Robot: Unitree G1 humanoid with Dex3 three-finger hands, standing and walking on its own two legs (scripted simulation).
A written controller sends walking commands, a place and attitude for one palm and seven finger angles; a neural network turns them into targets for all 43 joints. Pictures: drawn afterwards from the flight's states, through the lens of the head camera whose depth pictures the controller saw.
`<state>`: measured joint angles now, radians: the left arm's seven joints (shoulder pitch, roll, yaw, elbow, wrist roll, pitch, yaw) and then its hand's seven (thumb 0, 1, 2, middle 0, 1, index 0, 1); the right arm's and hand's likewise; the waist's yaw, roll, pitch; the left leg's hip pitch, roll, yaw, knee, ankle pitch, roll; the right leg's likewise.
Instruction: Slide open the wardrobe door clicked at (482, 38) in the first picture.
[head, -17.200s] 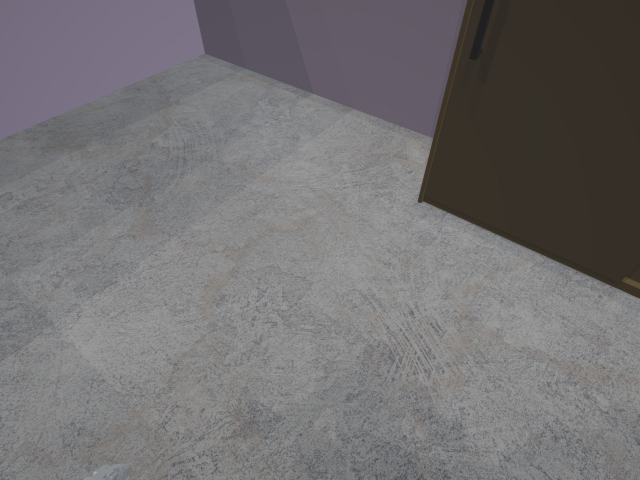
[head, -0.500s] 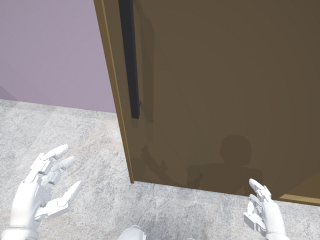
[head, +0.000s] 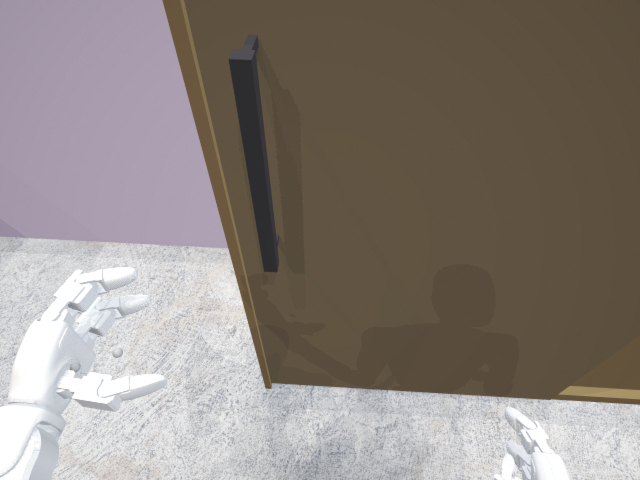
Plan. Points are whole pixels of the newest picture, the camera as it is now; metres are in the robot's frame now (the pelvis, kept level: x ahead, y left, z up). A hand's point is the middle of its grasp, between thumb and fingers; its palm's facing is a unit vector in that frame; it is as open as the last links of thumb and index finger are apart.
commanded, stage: raise the hand with hooked fingers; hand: left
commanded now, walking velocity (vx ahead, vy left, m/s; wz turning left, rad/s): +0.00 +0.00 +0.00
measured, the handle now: (263, 176) +0.45 +0.11 +0.14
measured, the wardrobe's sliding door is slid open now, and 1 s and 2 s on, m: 0.00 0.00 0.00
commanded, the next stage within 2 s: move the hooked fingers beside the handle in 1.06 s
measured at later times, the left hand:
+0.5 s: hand (48, 284) +0.26 +0.29 +0.16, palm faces +0.08 -0.99 -0.07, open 13.9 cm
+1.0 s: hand (68, 273) +0.27 +0.27 +0.17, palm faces +0.09 -0.99 -0.06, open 14.0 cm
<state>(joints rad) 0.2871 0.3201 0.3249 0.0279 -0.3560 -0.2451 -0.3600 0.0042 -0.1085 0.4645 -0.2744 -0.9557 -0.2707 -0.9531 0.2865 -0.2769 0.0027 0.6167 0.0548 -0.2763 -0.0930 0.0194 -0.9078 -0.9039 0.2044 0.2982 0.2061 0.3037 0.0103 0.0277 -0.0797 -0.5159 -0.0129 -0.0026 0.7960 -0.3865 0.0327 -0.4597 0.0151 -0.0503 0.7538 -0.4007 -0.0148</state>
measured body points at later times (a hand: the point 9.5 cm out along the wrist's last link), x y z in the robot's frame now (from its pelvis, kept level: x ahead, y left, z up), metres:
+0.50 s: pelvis +0.00 +0.01 +0.02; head -0.01 +0.00 +0.47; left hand +0.25 +0.34 +0.17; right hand +0.18 -0.21 -0.05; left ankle +0.01 +0.10 -0.71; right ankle -0.01 -0.11 -0.71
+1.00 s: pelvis +0.00 -0.01 +0.02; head -0.02 -0.03 +0.47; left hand +0.26 +0.32 +0.18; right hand +0.18 -0.25 -0.05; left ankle +0.01 +0.10 -0.71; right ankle -0.01 -0.11 -0.71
